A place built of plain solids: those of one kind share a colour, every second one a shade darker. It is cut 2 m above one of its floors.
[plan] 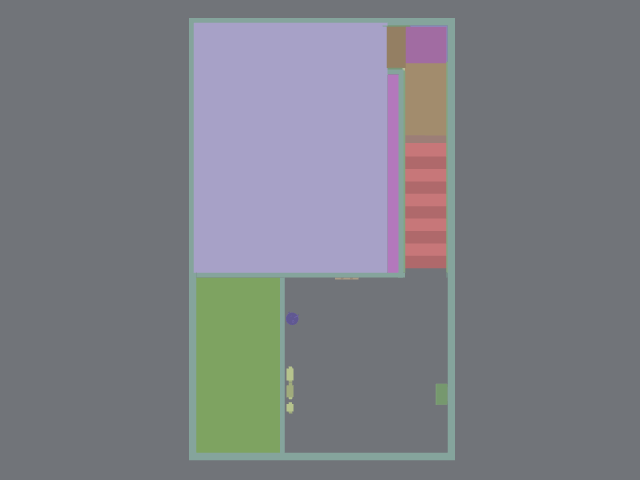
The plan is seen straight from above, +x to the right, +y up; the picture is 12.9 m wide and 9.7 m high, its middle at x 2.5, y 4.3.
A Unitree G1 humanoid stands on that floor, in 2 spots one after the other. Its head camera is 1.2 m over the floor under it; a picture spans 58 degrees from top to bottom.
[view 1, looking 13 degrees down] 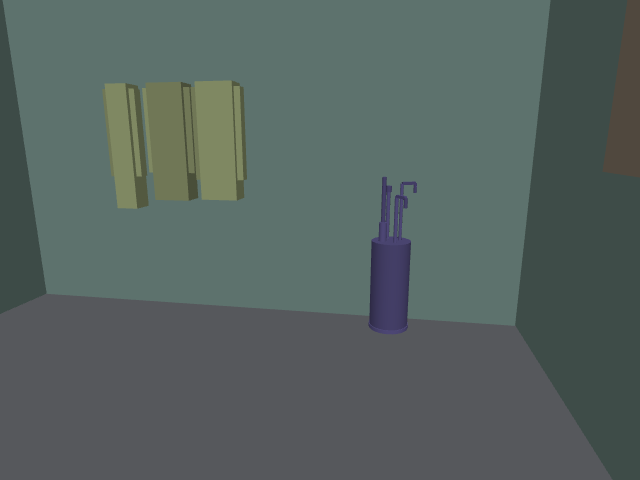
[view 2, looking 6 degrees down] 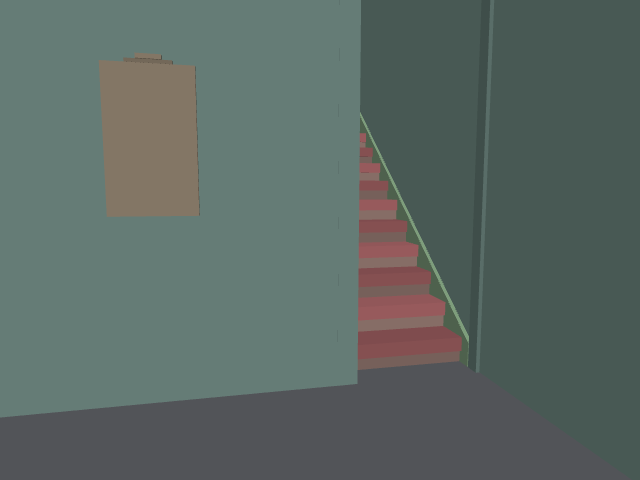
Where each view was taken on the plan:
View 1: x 4.64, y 2.73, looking -170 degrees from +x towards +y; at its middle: wall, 2.97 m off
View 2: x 3.44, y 1.00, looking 78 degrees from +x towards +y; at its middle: wall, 2.61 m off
